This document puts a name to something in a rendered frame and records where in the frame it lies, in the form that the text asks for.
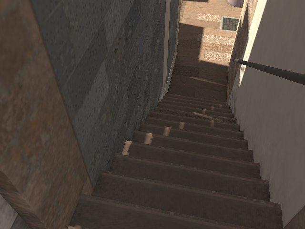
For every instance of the stairs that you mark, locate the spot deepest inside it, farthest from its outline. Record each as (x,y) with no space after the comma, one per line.
(92,213)

